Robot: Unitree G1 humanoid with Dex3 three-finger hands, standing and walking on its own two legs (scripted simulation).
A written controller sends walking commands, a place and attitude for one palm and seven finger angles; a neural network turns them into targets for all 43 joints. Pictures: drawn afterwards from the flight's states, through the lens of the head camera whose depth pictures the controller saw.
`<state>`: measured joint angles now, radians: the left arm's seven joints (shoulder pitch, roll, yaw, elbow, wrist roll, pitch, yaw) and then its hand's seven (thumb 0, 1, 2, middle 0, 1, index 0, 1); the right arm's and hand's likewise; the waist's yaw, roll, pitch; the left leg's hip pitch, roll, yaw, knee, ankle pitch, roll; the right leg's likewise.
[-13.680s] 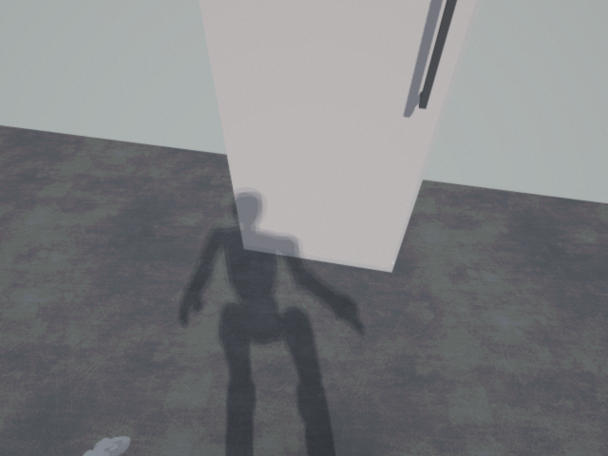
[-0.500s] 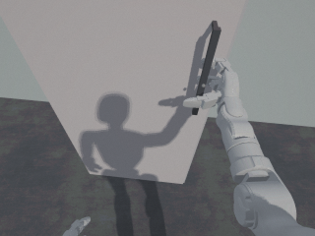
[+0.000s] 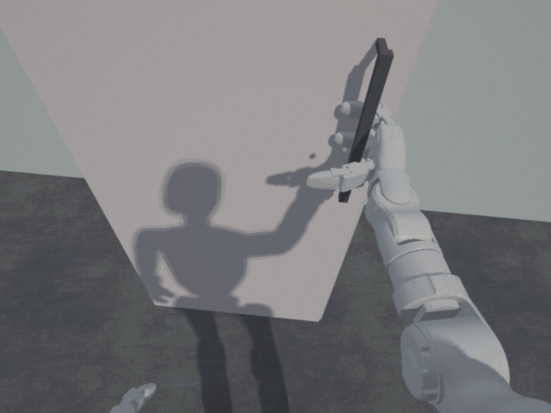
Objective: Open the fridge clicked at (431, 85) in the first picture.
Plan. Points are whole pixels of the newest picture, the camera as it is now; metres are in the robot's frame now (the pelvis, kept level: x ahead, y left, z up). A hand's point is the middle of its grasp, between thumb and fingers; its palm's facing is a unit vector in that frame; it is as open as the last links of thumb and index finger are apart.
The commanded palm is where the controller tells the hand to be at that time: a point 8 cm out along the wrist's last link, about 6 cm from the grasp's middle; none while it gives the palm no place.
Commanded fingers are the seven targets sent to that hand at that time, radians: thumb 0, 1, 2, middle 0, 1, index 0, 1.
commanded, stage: slide the fingers in behind the handle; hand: right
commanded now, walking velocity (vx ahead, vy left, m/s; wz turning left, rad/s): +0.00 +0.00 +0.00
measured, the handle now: (359, 133) +0.50 -0.07 +0.16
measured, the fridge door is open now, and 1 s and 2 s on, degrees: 0 0 0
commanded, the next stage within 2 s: grip the handle and tug to test in 0.50 s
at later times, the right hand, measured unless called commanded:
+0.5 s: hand (346, 153) +0.44 -0.05 +0.17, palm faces -0.02 +1.00 +0.01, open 14.1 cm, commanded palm +0.41 -0.09 +0.17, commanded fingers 0.00 0.50 -0.30 0.30 1.20 0.30 1.20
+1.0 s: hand (347, 152) +0.44 -0.05 +0.17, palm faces -0.02 +1.00 +0.01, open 10.3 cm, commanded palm +0.41 -0.09 +0.17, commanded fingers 0.00 -0.48 -0.72 0.41 1.34 0.41 1.34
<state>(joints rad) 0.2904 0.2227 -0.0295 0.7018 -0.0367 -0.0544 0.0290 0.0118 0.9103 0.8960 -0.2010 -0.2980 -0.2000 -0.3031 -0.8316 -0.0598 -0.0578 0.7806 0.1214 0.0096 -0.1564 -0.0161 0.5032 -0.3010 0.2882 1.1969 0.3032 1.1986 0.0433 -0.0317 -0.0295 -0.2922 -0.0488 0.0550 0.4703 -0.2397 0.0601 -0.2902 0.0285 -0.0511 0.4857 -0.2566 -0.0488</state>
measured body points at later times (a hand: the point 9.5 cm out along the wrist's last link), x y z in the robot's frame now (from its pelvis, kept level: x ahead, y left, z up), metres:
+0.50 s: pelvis +0.00 +0.01 +0.00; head +0.01 +0.02 +0.45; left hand +0.11 +0.25 -0.12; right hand +0.43 -0.10 +0.17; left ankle +0.00 +0.08 -0.74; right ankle +0.00 -0.09 -0.74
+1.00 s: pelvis +0.00 +0.00 +0.00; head +0.01 +0.01 +0.45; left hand +0.11 +0.23 -0.12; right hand +0.44 -0.10 +0.17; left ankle +0.00 +0.08 -0.74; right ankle +0.00 -0.09 -0.74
